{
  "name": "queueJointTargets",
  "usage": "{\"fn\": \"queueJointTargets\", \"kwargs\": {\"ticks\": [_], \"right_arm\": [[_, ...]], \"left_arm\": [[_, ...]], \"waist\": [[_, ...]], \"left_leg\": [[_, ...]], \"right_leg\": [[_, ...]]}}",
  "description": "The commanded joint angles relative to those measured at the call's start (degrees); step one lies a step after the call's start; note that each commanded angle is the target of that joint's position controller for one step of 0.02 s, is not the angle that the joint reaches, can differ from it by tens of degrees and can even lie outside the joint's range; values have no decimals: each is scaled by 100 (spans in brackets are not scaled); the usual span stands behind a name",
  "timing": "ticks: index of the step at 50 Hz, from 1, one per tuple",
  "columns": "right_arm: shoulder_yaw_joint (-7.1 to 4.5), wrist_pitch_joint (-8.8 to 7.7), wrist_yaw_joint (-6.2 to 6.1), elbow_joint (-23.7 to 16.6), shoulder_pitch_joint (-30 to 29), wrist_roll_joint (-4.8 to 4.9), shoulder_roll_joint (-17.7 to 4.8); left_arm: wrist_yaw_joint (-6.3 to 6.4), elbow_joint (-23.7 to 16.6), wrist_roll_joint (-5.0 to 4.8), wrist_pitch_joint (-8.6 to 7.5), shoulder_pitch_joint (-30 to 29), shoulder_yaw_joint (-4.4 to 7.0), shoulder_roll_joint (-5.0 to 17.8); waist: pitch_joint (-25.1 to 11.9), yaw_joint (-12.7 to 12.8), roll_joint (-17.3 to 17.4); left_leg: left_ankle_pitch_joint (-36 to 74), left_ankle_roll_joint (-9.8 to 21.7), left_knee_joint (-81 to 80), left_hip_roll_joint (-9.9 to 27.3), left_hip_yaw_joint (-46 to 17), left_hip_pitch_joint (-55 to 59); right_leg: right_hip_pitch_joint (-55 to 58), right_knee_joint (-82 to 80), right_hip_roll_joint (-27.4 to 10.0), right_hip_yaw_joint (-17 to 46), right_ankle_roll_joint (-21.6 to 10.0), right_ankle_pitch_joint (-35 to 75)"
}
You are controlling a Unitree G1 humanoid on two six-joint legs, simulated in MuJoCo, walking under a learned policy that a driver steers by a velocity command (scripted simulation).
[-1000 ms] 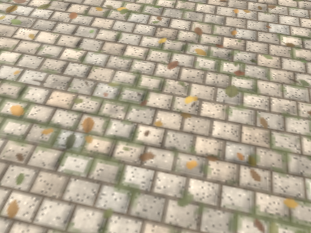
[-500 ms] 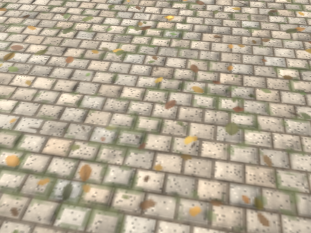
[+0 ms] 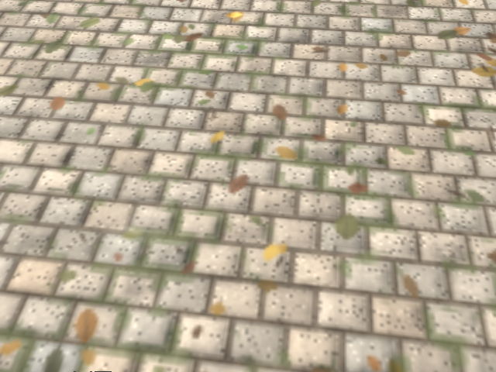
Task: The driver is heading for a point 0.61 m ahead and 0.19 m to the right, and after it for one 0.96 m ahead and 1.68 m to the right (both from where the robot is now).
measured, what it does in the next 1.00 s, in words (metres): walks ahead, turning right: left foot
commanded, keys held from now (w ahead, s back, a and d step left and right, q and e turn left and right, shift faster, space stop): w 0.38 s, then w+e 0.56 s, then e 0.06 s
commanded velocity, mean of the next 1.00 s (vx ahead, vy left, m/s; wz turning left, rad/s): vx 0.49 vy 0.00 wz -0.24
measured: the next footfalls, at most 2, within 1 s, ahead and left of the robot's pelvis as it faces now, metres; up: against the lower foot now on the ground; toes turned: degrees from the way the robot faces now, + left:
left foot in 0.50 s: +0.45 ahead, +0.15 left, +0.00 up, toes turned +0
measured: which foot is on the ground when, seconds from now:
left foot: up 0.00-0.48, down 0.50-1.00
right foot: down 0.00-0.52, up 0.54-1.00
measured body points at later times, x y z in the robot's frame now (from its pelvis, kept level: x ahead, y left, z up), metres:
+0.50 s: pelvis +0.26 +0.03 +0.01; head +0.29 +0.03 +0.46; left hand +0.21 +0.30 -0.13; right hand +0.48 -0.20 -0.09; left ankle +0.41 +0.15 -0.72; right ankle +0.10 -0.09 -0.72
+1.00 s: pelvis +0.53 +0.01 +0.01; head +0.55 -0.01 +0.46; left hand +0.78 +0.18 -0.09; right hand +0.46 -0.26 -0.13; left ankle +0.41 +0.15 -0.72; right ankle +0.65 -0.15 -0.70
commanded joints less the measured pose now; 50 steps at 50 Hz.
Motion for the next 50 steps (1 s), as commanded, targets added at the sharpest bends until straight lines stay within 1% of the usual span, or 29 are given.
{"fn": "queueJointTargets", "kwargs": {"ticks": [1, 2, 3, 5, 6, 8, 10, 15, 20, 22, 23, 24, 25, 26, 27, 28, 29, 30, 31, 32, 33, 35, 37, 40, 43, 45, 47, 48, 50], "right_arm": [[-129, -297, -8, -634, -467, 140, -740], [-178, -266, -55, -625, -530, 33, -710], [-193, -187, -70, -588, -370, -9, -609], [-194, -56, -80, -570, -283, -16, -411], [-206, -13, -89, -619, -410, -28, -408], [-237, 21, -101, -796, -889, -81, -463], [-252, 8, -81, -920, -1274, -124, -462], [-177, -69, 30, -1162, -2177, -88, -300], [-94, -145, 197, -1487, -2932, -32, -297], [-117, -199, 248, -1557, -2867, -14, -421], [-156, -226, 255, -1523, -2652, -9, -535], [-236, -255, 241, -1412, -2175, -13, -697], [-389, -274, 192, -1123, -1202, -29, -990], [-515, -278, 122, -922, -58, -146, -1448], [-568, -221, 136, -777, 230, -174, -1741], [-403, -220, 132, -848, 145, -151, -1132], [-312, -229, 104, -921, -319, -139, -845], [-259, -242, 102, -989, -743, -151, -696], [-227, -255, 113, -995, -1034, -176, -549], [-190, -274, 115, -983, -1201, -228, -428], [-192, -281, 117, -953, -1263, -241, -390], [-228, -306, 81, -885, -1259, -224, -483], [-274, -307, 21, -835, -1175, -246, -608], [-307, -269, -51, -807, -1087, -250, -728], [-342, -214, -106, -785, -874, -194, -858], [-371, -148, -119, -729, -645, -147, -928], [-405, -62, -115, -695, -511, -90, -997], [-420, -7, -124, -727, -611, -73, -1052], [-471, 116, -177, -838, -787, -21, -1244]], "left_arm": [[7, 95, 35, -60, 1092, 167, 791], [-15, 67, 98, -93, 803, 128, 645], [-24, 77, 155, -120, 676, 95, 539], [-15, 174, 135, -148, 767, 83, 507], [16, 229, 126, -159, 873, 94, 575], [104, 313, 131, -161, 1101, 128, 752], [178, 383, 117, -133, 1334, 136, 816], [258, 544, 49, -76, 1824, 124, 861], [270, 787, 12, 66, 2344, 155, 905], [284, 802, -17, 122, 2327, 188, 971], [287, 775, -25, 146, 2248, 211, 1036], [286, 723, -31, 168, 2085, 223, 1090], [277, 667, -8, 179, 1999, 170, 961], [268, 479, 93, 163, 1973, 54, 680], [241, 445, 25, 52, 2709, -134, -76], [243, 517, -122, -36, 2403, 15, 585], [247, 360, -223, -71, 1931, 108, 855], [282, 322, -205, -64, 1691, 115, 811], [309, 307, -138, -25, 1578, 155, 743], [302, 333, -129, 57, 1700, 180, 628], [286, 328, -138, 136, 1766, 177, 481], [275, 223, -132, 267, 1671, 176, 330], [271, 78, -85, 327, 1424, 194, 335], [184, -91, -44, 298, 1021, 180, 309], [64, -331, -15, 272, 355, 108, 225], [-10, -513, -18, 273, -10, 75, 211], [-85, -690, -32, 283, -232, 71, 251], [-121, -761, -21, 286, -238, 95, 310], [-153, -764, 11, 291, 258, 229, 572]], "waist": [[-652, 638, -567], [-427, 448, -443], [-422, 243, -568], [-356, 120, -572], [-252, 113, -527], [-51, 185, -388], [25, 281, -327], [145, 577, -333], [337, 810, -316], [290, 656, -435], [165, 510, -535], [-118, 208, -611], [-754, -234, -533], [-1756, -613, 3], [-2508, -207, 1593], [-2326, -403, 1123], [-1499, -340, 892], [-1055, -175, 492], [-709, -25, 400], [-556, 165, 499], [-464, 253, 542], [-245, 349, 424], [-100, 353, 278], [15, 285, 221], [197, 55, 110], [312, -72, 64], [355, -90, 112], [367, 2, 166], [-86, 353, 420]], "left_leg": [[693, 294, 1909, 368, -216, -3280], [1057, 292, 1568, 563, -185, -2971], [1279, 301, 1340, 714, -248, -2568], [1356, 263, 967, 774, -196, -2330], [1492, 218, 763, 793, -162, -2444], [2001, 93, 179, 831, -161, -2943], [2599, -13, -428, 807, -154, -3283], [3610, -79, -1811, 554, 126, -3120], [3137, 8, -2540, 394, 187, -3229], [2711, 111, -2791, 294, 164, -2929], [2510, 166, -2863, 185, 224, -2517], [2422, 261, -2990, 9, 362, -1745], [2539, 435, -2979, -34, 399, -326], [2525, 815, -2713, 1041, -705, 1597], [1411, 1573, -3377, 2357, -3266, 3326], [829, 1432, -3762, 2230, -3541, 3032], [1003, 1158, -3862, 2069, -2608, 2331], [1422, 1023, -4044, 1871, -1946, 1528], [1724, 947, -4275, 1687, -1444, 862], [1928, 878, -4471, 1522, -996, 425], [2059, 878, -4626, 1457, -719, 173], [2467, 938, -4823, 1441, -225, -69], [2741, 974, -4929, 1443, 134, -57], [2990, 898, -4995, 1324, 700, 72], [3068, 831, -5030, 1330, 1118, 287], [3211, 807, -4907, 1440, 1272, 704], [3583, 746, -4659, 1567, 1390, 1149], [4424, 676, -4363, 1578, 1498, 1248], [6748, 509, -3285, 1518, 1619, 1346]], "right_leg": [[2928, -2212, -1841, 3124, -973, -1397], [2240, -2313, -1619, 2542, -882, -761], [1829, -2450, -1441, 2154, -815, -488], [1469, -2703, -1322, 1785, -873, -298], [1385, -2821, -1308, 1653, -914, -244], [1471, -2983, -1350, 1551, -968, -156], [1695, -3030, -1342, 1414, -935, 33], [1981, -2997, -1163, 861, -738, 389], [2832, -2562, -1445, 848, -740, 773], [3017, -2247, -1575, 1021, -680, 1182], [3022, -2027, -1590, 1084, -635, 1634], [2930, -1524, -1480, 1027, -551, 2527], [2529, -470, -1139, 810, -383, 2987], [1297, 1334, -727, 535, -150, 1628], [-867, 3196, 245, 420, 206, -2113], [-1355, 3917, -24, 1153, 159, -2406], [-1708, 4064, -295, 1062, 95, -1920], [-1532, 3915, -574, 939, 95, -1405], [-1318, 3631, -738, 932, 103, -1048], [-992, 3467, -876, 978, 97, -812], [-823, 3363, -920, 953, 99, -707], [-950, 3166, -982, 926, 143, -506], [-1264, 2790, -989, 978, 213, -57], [-1348, 1821, -921, 847, 265, 794], [-1265, 977, -833, 444, 228, 1224], [-1395, 621, -783, 293, 158, 1137], [-1460, 390, -707, 153, 48, 792], [-1317, 260, -585, 23, -21, 555], [-426, 243, -103, -369, -192, 38]]}}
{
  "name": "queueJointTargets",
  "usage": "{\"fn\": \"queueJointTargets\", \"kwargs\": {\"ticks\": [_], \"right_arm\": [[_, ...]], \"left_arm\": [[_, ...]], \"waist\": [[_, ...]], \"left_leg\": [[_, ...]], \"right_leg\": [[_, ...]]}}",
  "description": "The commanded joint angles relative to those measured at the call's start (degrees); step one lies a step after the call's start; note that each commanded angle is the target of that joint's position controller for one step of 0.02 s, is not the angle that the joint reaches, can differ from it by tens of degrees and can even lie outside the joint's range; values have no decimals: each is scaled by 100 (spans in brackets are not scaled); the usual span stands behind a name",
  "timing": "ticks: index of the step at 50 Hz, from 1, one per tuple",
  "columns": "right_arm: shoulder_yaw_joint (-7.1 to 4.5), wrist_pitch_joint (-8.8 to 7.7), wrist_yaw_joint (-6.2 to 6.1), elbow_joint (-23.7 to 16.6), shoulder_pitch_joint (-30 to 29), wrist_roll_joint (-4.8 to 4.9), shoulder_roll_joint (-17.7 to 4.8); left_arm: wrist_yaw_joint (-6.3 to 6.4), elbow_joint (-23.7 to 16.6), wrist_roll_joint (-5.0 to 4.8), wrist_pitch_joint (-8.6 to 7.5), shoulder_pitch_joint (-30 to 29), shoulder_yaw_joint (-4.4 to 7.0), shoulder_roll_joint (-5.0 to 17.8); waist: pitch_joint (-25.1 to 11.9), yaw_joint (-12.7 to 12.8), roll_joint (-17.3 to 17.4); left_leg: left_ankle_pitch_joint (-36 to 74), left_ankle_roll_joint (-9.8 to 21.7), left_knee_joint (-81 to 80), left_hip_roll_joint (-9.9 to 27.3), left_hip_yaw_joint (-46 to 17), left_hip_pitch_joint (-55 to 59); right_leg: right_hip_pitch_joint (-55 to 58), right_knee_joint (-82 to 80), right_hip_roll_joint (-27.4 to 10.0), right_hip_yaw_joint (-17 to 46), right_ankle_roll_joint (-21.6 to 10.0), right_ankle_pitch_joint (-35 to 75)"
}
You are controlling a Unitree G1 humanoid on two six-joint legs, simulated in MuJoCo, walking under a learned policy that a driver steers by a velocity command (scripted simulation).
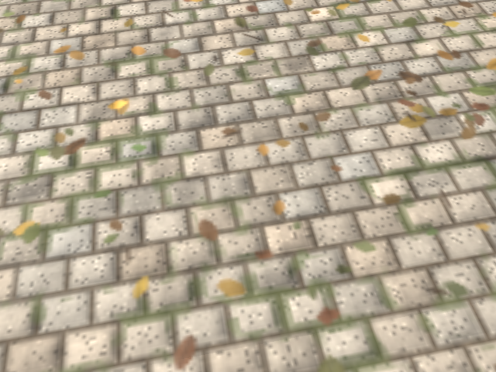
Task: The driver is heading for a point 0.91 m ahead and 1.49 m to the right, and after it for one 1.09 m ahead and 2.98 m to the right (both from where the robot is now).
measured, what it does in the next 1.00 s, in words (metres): walks ahead, turning right: right foot, then left foot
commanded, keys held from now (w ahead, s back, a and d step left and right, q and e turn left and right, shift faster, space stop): e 1.00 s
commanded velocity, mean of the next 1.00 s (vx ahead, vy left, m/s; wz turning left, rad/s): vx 0.09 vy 0.00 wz -0.59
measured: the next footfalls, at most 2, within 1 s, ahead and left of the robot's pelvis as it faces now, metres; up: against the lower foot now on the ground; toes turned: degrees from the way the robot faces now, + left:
right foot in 0.04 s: +0.20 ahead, -0.10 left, +0.00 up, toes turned -5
left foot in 0.58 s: +0.32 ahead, +0.09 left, +0.00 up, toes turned -26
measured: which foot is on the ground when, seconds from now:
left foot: down 0.00-0.06, up 0.08-0.56, down 0.58-0.98, up 1.00-1.00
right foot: up 0.00-0.02, down 0.04-0.58, up 0.60-0.96, down 0.98-1.00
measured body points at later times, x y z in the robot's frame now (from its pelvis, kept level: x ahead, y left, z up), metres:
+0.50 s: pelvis +0.17 -0.02 +0.01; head +0.20 -0.05 +0.46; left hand +0.38 +0.23 -0.08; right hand +0.25 -0.33 -0.10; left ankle +0.29 +0.12 -0.70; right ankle +0.16 -0.10 -0.73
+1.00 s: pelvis +0.19 -0.03 +0.00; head +0.21 -0.07 +0.45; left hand +0.49 +0.11 -0.08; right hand +0.14 -0.35 -0.11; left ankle +0.28 +0.10 -0.72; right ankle +0.13 -0.12 -0.73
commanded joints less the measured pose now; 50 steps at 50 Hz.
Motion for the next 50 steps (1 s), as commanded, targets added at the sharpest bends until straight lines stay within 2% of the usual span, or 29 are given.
{"fn": "queueJointTargets", "kwargs": {"ticks": [1, 2, 3, 4, 5, 6, 7, 8, 9, 11, 14, 17, 21, 24, 26, 28, 29, 30, 31, 32, 33, 34, 36, 38, 41, 46, 48, 49, 50], "right_arm": [[-262, 125, -85, -417, -354, 91, -1238], [-233, 120, -80, -465, -380, 108, -1193], [-55, 52, -47, -662, -154, -200, -581], [76, -106, 32, -843, 417, -173, -354], [-32, -211, 77, -861, -239, 37, -826], [-22, -238, 65, -1020, -614, 149, -796], [-33, -202, -17, -909, -635, 55, -759], [-85, -119, -85, -896, -620, -49, -866], [-121, -14, -100, -908, -554, -72, -925], [-113, 114, -128, -963, -450, -103, -783], [-82, 190, -175, -1084, -638, -149, -689], [-62, 239, -170, -1230, -1009, -128, -689], [-42, 216, -121, -1396, -1415, -83, -701], [-45, 122, -63, -1458, -1458, -68, -749], [-57, 52, -9, -1466, -1321, -46, -783], [-100, -13, 47, -1360, -888, -42, -847], [-178, -5, 32, -1369, -736, -123, -1175], [-248, 86, -21, -1446, -983, -251, -1608], [-215, 122, -3, -1438, -700, -302, -1323], [-141, 134, -13, -1544, -801, -250, -1050], [-105, 167, -28, -1581, -986, -189, -872], [-72, 203, -46, -1624, -1103, -118, -782], [-75, 279, -84, -1631, -1138, -121, -858], [-122, 341, -124, -1621, -998, -153, -958], [-201, 387, -125, -1650, -991, -129, -1139], [-271, 378, -21, -1649, -1046, 20, -1310], [-251, 379, -9, -1598, -1060, 116, -1212], [-197, 371, 23, -1463, -720, 62, -981], [-47, 370, 70, -1665, -682, -259, -551]], "left_arm": [[-51, -272, -3, -76, 775, 320, 848], [44, -82, 8, -77, 1557, 503, 1199], [197, -15, 48, -32, 1774, 607, 1790], [159, -359, 164, -66, 1459, 596, 2086], [108, -452, 151, -64, 1589, 481, 1674], [105, -460, 94, -107, 1271, 413, 1411], [121, -495, 3, -131, 899, 367, 1205], [161, -550, -8, -117, 642, 323, 1037], [184, -608, 77, -99, 518, 303, 1003], [218, -640, 141, -98, 496, 332, 1107], [330, -655, 82, -41, 599, 366, 1238], [445, -713, 21, 104, 605, 349, 1232], [516, -774, 50, 226, 609, 340, 1250], [509, -822, 60, 282, 639, 331, 1237], [501, -898, 36, 318, 580, 310, 1214], [529, -1018, -27, 369, 384, 263, 1135], [536, -1073, 26, 378, 586, 188, 890], [521, -1135, 31, 345, 1086, 146, 658], [487, -1142, 82, 271, 1022, 278, 1208], [466, -1035, 34, 274, 1041, 393, 1519], [478, -930, -5, 339, 1022, 417, 1468], [492, -906, -18, 418, 999, 399, 1347], [445, -1015, -58, 489, 868, 309, 1031], [422, -1205, -77, 482, 589, 247, 860], [356, -1377, -28, 470, 418, 200, 794], [219, -1446, -18, 525, 567, 276, 933], [195, -1300, -6, 528, 973, 340, 933], [247, -1246, 5, 514, 1207, 422, 1127], [356, -1360, 40, 478, 1382, 577, 1874]], "waist": [[-445, 811, 648], [-884, 1218, 441], [-1359, 888, -919], [-2608, 454, -1384], [-2753, 907, -243], [-1979, 800, -165], [-1313, 572, 271], [-1037, 402, 176], [-958, 254, 46], [-981, 138, -70], [-1083, 175, -181], [-1058, 303, -329], [-840, 466, -560], [-821, 503, -686], [-880, 430, -765], [-875, 130, -725], [-1086, 226, -145], [-1002, 722, 1525], [-1120, 453, 1773], [-1039, 424, 1187], [-891, 465, 881], [-763, 469, 824], [-587, 435, 938], [-607, 274, 1161], [-795, 171, 1267], [-736, 233, 1315], [-747, 464, 1128], [-774, 486, 527], [-822, 328, -1433]], "left_leg": [[6407, 670, 1742, 1404, -318, -175], [5600, 355, 3049, 1122, -236, -823], [957, -7, 4956, 574, -310, -2549], [-2061, -274, 6796, -471, -1426, -4149], [-1754, -132, 6937, -168, -2254, -4397], [-1215, -2, 6600, 24, -2169, -4652], [-764, -15, 6140, 274, -2129, -4573], [-491, -27, 5793, 412, -2145, -4296], [-345, -16, 5640, 458, -2180, -3892], [-185, -89, 5278, 356, -2127, -3639], [236, -231, 4633, 216, -2152, -3831], [696, -324, 3906, 130, -2260, -3981], [868, -340, 2992, -50, -2381, -3858], [562, -289, 2496, -213, -2400, -3575], [462, -194, 1980, -294, -2378, -3225], [1558, 0, 634, -171, -2291, -2273], [2388, 325, 506, 733, -2916, -1436], [4396, 1200, 600, 1905, -4176, -772], [4775, 1944, 527, 2487, -4932, -745], [4573, 1868, 631, 2245, -4331, -832], [4218, 1553, 718, 1801, -3676, -940], [3869, 1361, 711, 1543, -3279, -1022], [3617, 1303, 534, 1272, -2728, -1282], [3486, 1387, 422, 1288, -2503, -1099], [3387, 1452, 402, 1473, -2257, -1072], [2731, 1293, 552, 1669, -2011, -1304], [2184, 916, 1088, 1520, -1714, -1659], [1461, 492, 1814, 1259, -1315, -2288], [-1203, -128, 3794, 486, -758, -3936]], "right_leg": [[1295, -293, 690, -503, -310, -332], [2639, -838, 816, -306, -514, 571], [4264, -536, -384, 1368, -871, 2901], [5691, -991, -1783, 4359, -2316, 3242], [5513, -1316, -1581, 3924, -2022, 3202], [4821, -1361, -1331, 3066, -1760, 2977], [3922, -1464, -997, 2510, -1464, 2721], [3194, -1601, -835, 2226, -1350, 2575], [2646, -1733, -723, 2097, -1299, 2567], [2197, -1804, -589, 1910, -1314, 2865], [2188, -1742, -454, 1839, -1223, 2776], [2250, -1732, -316, 2036, -999, 1473], [2232, -1696, -212, 2462, -852, 189], [2387, -1383, -236, 2792, -860, 630], [2556, -1121, -219, 3042, -801, 1247], [2342, -766, 81, 3019, -478, 1041], [1818, -77, 427, 2645, -181, -236], [592, 1013, 1419, 1543, 201, -2939], [-10, 2348, 1254, 1238, 494, -3643], [-81, 3034, 996, 1246, 626, -3232], [-127, 3258, 885, 1143, 746, -2834], [-192, 3368, 805, 1080, 845, -2570], [-68, 3124, 719, 752, 944, -2159], [-42, 2521, 614, 525, 985, -1993], [492, 1608, 389, 360, 934, -1886], [1388, 203, 395, 0, 608, -1527], [2225, -929, 595, -160, 297, -733], [3008, -1414, 439, 299, 71, 70], [3962, -1526, -1198, 2543, -587, 2276]]}}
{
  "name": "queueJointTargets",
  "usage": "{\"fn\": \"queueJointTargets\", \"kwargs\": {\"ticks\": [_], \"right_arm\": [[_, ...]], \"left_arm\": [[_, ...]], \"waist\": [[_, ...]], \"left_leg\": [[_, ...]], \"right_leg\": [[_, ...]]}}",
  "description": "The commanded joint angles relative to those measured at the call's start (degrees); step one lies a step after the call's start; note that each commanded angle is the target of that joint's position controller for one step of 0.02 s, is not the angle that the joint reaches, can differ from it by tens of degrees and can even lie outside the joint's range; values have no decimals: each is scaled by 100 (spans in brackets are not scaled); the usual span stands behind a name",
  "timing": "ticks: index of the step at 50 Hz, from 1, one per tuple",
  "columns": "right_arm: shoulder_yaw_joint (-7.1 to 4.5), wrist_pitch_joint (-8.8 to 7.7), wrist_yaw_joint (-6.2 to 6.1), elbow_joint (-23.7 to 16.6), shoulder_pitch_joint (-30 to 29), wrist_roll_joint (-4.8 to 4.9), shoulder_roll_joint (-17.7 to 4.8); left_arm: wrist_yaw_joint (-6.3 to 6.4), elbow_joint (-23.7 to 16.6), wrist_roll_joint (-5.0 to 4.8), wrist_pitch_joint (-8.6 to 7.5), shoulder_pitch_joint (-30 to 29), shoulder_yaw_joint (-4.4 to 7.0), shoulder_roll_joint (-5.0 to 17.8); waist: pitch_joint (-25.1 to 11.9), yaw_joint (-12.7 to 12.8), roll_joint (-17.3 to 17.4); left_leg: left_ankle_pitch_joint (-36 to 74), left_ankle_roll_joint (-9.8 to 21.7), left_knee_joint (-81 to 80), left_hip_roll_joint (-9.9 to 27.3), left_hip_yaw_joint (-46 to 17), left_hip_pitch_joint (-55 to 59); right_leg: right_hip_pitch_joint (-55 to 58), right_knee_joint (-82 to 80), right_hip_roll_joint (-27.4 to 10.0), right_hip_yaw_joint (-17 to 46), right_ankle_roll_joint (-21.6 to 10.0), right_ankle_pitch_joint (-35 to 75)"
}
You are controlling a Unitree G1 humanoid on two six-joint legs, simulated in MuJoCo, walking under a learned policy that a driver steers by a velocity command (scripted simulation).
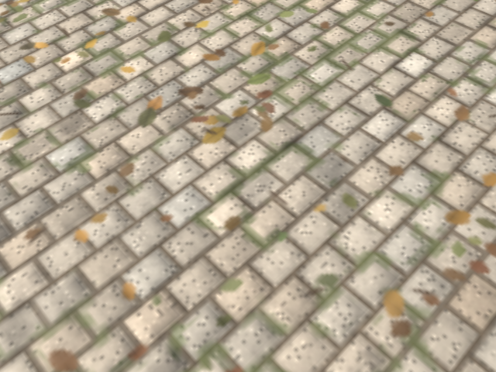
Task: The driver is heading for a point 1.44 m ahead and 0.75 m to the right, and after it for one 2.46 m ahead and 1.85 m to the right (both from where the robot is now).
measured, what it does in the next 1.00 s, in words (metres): steps on the spot, turning right: left foot, then right foot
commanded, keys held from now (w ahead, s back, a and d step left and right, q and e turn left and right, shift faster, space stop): e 0.46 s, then no key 0.54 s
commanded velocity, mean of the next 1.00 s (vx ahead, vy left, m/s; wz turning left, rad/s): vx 0.00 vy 0.00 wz -0.40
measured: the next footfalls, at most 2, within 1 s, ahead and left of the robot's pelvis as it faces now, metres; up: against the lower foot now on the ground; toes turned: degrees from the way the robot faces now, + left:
left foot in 0.46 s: +0.09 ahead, +0.11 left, +0.00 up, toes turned -21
right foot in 0.80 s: -0.02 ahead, -0.14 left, +0.00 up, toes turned -18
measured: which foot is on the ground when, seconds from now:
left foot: up 0.00-0.44, down 0.46-1.00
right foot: down 0.00-0.46, up 0.48-0.78, down 0.80-1.00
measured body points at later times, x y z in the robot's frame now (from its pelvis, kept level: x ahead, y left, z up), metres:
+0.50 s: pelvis +0.01 +0.01 +0.00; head +0.04 +0.01 +0.45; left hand +0.26 +0.23 -0.08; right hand +0.09 -0.31 -0.08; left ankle +0.05 +0.12 -0.73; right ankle +0.00 -0.11 -0.72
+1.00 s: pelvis +0.00 -0.02 +0.01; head +0.00 -0.04 +0.46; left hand +0.23 +0.15 -0.09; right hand +0.01 -0.31 -0.11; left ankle +0.05 +0.12 -0.73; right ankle -0.06 -0.12 -0.73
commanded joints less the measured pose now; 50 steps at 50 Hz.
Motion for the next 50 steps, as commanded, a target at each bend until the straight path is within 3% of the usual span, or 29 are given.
{"fn": "queueJointTargets", "kwargs": {"ticks": [1, 2, 3, 4, 5, 7, 12, 15, 19, 22, 23, 24, 25, 26, 27, 28, 29, 32, 35, 37, 39, 40, 41, 42, 43, 44, 47, 50], "right_arm": [[-88, -106, -12, -659, -362, -168, -440], [-152, -100, -51, -682, -576, -47, -653], [-186, -87, -80, -637, -507, -9, -710], [-210, -72, -130, -518, -393, -58, -713], [-230, -54, -148, -506, -296, -95, -738], [-218, -65, -107, -484, -142, -69, -639], [-126, -93, -57, -596, -369, -48, -423], [-115, -132, -1, -644, -425, -24, -430], [-139, -215, 81, -688, -324, 22, -482], [-174, -285, 135, -599, 82, 11, -476], [-234, -287, 116, -569, 238, -43, -673], [-277, -247, 78, -659, 218, -137, -1014], [-298, -240, 113, -626, 198, -309, -1182], [-222, -267, 98, -746, -3, -234, -892], [-150, -267, 69, -774, -214, -168, -653], [-114, -257, 56, -809, -340, -106, -572], [-87, -248, 42, -787, -349, -37, -534], [-39, -185, 7, -687, -131, -76, -485], [-64, -116, 22, -627, -76, -54, -614], [-89, -69, 47, -559, 95, -1, -750], [-29, -60, 66, -506, 93, 87, -665], [21, -115, 82, -407, 362, 89, -554], [95, -200, 124, -420, 480, -70, -392], [192, -279, 162, -452, 666, -186, -85], [186, -280, 138, -435, 324, -236, -254], [153, -268, 139, -431, 117, -202, -369], [149, -181, 91, -366, 182, -142, -385], [157, -183, 61, -241, 305, -123, -354]], "left_arm": [[52, -426, 247, -214, 689, 392, 1541], [20, -384, 275, -332, 590, 333, 1322], [43, -337, 192, -394, 329, 279, 1156], [82, -355, 96, -390, 98, 228, 990], [117, -374, 38, -363, -71, 182, 924], [180, -392, 82, -332, -90, 136, 858], [256, -359, 61, -288, 32, 175, 961], [232, -389, 71, -248, -20, 204, 1033], [161, -419, 33, -196, -140, 211, 1047], [178, -468, -68, -146, -384, 189, 985], [204, -476, -64, -145, -284, 148, 831], [197, -423, 45, -154, 109, 49, 459], [223, -553, 3, -220, -10, 170, 799], [239, -408, 90, -253, 141, 288, 1165], [232, -259, 49, -231, 181, 327, 1195], [259, -108, 38, -170, 274, 302, 1018], [264, -94, 48, -130, 256, 261, 881], [237, -164, 4, -140, -5, 102, 473], [193, -214, 64, -167, -204, -52, 209], [169, -147, 24, -181, -149, -31, 322], [139, 53, 47, -199, 210, -18, 325], [143, 43, 90, -206, 216, -12, 452], [191, -16, 132, -208, 312, 31, 777], [203, 44, 211, -197, -13, 28, 898], [140, -36, 207, -226, -186, -60, 445], [105, 8, 251, -260, -182, -114, 282], [101, 111, 224, -360, -95, -128, 371], [121, 180, 204, -385, -12, -172, 281]], "waist": [[-1078, 384, -1748], [-969, 430, -1189], [-767, 249, -1026], [-743, 149, -808], [-712, 55, -884], [-873, -19, -949], [-851, 122, -929], [-793, 177, -996], [-820, 182, -1060], [-885, -106, -1018], [-981, -96, -756], [-1127, 174, 551], [-716, 183, 1594], [-655, 195, 987], [-568, 259, 679], [-514, 295, 506], [-451, 235, 522], [-562, 88, 724], [-739, -51, 981], [-748, -124, 1057], [-694, 98, 901], [-706, 63, 703], [-950, -52, 37], [-985, -428, -1072], [-908, -166, -928], [-724, -84, -790], [-336, -66, -779], [-271, -48, -598]], "left_leg": [[-2099, -114, 2931, -659, -619, -2200], [-1729, -44, 3362, -547, -935, -2254], [-1202, 36, 3309, -473, -1012, -2273], [-808, 33, 3168, -415, -1059, -2234], [-536, -8, 3120, -449, -1052, -2068], [-181, -72, 3145, -607, -1011, -1774], [-5, -167, 1730, -761, -1096, -1589], [-136, -137, 1101, -865, -1145, -1180], [-256, -32, 349, -1003, -1172, -669], [703, 145, -1167, -1007, -1058, 228], [1318, 327, -1482, -522, -1338, 880], [2310, 805, -1646, 719, -2435, 1449], [2977, 1823, -1815, 1492, -3700, 1055], [2835, 2037, -1790, 1549, -3526, 924], [2660, 1803, -1696, 1177, -2946, 827], [2420, 1577, -1628, 838, -2509, 849], [2573, 1563, -1588, 750, -2343, 909], [2895, 1568, -1555, 450, -1784, 1128], [2983, 1562, -1453, 427, -1604, 1145], [2970, 1591, -1377, 489, -1709, 1116], [2779, 1391, -1198, 399, -1640, 853], [2424, 1081, -1174, 320, -1602, 548], [1713, 657, -795, 48, -1302, 135], [549, 279, -879, -413, -767, 126], [530, 69, -908, -408, -735, 538], [752, 20, -900, -445, -699, 574], [1010, 47, -899, -423, -716, 529], [1093, 39, -930, -413, -707, 544]], "right_leg": [[1642, -1169, -2276, 3205, -1971, 3706], [1484, -1274, -1967, 2788, -1885, 3146], [1322, -1262, -1628, 2351, -1543, 2726], [1262, -1231, -1380, 2125, -1276, 2391], [1073, -1235, -1254, 1993, -1200, 2483], [963, -1247, -1103, 1903, -1223, 2603], [1099, -1173, -989, 2195, -1228, 1953], [845, -1123, -963, 2531, -1256, 1581], [796, -941, -889, 3022, -1221, 1865], [631, -604, -588, 3098, -909, 1858], [204, -282, -343, 2890, -622, 1094], [-465, 975, 335, 1944, -240, -856], [-1464, 2056, 903, 1166, 69, -2325], [-1515, 3097, 534, 1276, 271, -2097], [-1511, 3455, 498, 1243, 364, -1716], [-1512, 3612, 477, 1200, 475, -1456], [-1604, 3725, 478, 1202, 560, -1231], [-1318, 2839, 383, 856, 689, -997], [-480, 1289, 80, 439, 686, -1104], [-62, 464, 116, 218, 641, -784], [721, -1089, 185, 75, 427, 463], [1265, -1488, 21, 356, 247, 1064], [1900, -1264, -654, 1088, 18, 2349], [1481, -903, -1034, 1386, -454, 2317], [972, -983, -899, 1351, -599, 1384], [822, -1036, -689, 1242, -447, 827], [529, -1056, -510, 1139, -240, 734], [518, -991, -451, 1096, -226, 862]]}}
Over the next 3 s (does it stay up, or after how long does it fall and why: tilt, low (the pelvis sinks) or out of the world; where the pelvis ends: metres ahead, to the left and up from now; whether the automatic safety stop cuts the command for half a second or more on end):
stays up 0.72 -0.22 0.02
